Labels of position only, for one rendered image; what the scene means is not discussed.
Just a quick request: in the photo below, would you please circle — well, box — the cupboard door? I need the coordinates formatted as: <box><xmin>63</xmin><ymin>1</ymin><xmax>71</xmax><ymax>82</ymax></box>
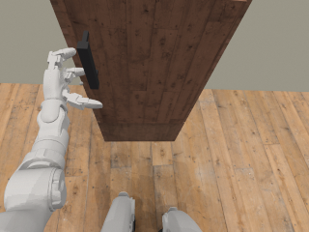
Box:
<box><xmin>57</xmin><ymin>0</ymin><xmax>247</xmax><ymax>124</ymax></box>

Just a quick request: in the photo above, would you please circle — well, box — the robot left thigh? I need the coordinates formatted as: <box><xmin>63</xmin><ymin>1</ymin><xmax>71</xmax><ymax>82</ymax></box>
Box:
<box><xmin>100</xmin><ymin>196</ymin><xmax>135</xmax><ymax>232</ymax></box>

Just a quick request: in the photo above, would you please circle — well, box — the handle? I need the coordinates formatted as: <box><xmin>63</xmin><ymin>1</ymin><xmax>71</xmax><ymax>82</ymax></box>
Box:
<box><xmin>76</xmin><ymin>30</ymin><xmax>99</xmax><ymax>90</ymax></box>

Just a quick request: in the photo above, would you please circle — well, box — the left robot upper arm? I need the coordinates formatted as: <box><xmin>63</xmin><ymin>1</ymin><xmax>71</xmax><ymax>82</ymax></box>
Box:
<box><xmin>0</xmin><ymin>167</ymin><xmax>67</xmax><ymax>232</ymax></box>

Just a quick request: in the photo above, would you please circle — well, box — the robot thigh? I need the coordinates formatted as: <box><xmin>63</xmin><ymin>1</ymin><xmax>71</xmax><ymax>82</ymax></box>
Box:
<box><xmin>162</xmin><ymin>210</ymin><xmax>202</xmax><ymax>232</ymax></box>
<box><xmin>100</xmin><ymin>196</ymin><xmax>135</xmax><ymax>232</ymax></box>

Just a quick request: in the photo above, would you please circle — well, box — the robot left forearm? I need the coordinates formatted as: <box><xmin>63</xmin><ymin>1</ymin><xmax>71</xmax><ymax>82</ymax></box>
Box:
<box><xmin>4</xmin><ymin>99</ymin><xmax>70</xmax><ymax>210</ymax></box>

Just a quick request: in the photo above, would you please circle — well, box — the robot right thigh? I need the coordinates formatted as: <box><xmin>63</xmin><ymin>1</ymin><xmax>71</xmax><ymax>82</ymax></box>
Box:
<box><xmin>162</xmin><ymin>210</ymin><xmax>202</xmax><ymax>232</ymax></box>

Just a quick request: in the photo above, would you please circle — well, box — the left robot hand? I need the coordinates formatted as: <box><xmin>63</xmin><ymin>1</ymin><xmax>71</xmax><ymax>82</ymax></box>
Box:
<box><xmin>42</xmin><ymin>47</ymin><xmax>103</xmax><ymax>110</ymax></box>

